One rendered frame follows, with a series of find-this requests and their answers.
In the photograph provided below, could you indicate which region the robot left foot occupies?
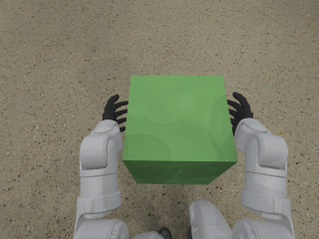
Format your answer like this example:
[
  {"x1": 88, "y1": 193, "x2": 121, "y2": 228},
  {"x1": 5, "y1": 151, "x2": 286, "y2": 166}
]
[{"x1": 159, "y1": 227, "x2": 171, "y2": 239}]

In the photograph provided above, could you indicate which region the robot right thigh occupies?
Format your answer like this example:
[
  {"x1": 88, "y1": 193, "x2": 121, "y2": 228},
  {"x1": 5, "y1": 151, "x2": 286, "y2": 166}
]
[{"x1": 188, "y1": 200, "x2": 232, "y2": 239}]

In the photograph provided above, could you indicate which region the left robot hand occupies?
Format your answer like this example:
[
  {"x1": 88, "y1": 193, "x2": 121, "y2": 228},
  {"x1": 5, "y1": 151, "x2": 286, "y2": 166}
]
[{"x1": 102, "y1": 94, "x2": 129, "y2": 132}]

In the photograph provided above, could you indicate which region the left robot forearm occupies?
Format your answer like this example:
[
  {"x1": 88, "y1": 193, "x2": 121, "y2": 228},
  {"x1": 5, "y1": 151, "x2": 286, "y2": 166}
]
[{"x1": 73, "y1": 119, "x2": 123, "y2": 239}]

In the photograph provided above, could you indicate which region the right robot hand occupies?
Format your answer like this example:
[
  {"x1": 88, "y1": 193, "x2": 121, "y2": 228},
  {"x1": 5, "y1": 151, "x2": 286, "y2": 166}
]
[{"x1": 227, "y1": 92, "x2": 253, "y2": 136}]

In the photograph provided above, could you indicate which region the robot left upper arm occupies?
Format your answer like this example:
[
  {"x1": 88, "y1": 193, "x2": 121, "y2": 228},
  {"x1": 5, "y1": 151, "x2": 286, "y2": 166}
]
[{"x1": 75, "y1": 219, "x2": 129, "y2": 239}]

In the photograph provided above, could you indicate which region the carton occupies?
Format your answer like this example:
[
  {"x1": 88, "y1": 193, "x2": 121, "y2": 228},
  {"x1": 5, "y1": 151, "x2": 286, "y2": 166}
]
[{"x1": 122, "y1": 75, "x2": 238, "y2": 185}]

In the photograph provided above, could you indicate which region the robot right upper arm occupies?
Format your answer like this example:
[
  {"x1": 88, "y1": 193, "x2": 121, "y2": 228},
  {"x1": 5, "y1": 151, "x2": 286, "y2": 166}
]
[{"x1": 232, "y1": 218, "x2": 293, "y2": 239}]

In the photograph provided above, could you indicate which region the right robot forearm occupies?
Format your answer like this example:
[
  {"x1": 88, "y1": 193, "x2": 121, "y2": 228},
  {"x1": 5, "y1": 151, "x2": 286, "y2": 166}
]
[{"x1": 234, "y1": 118, "x2": 296, "y2": 239}]

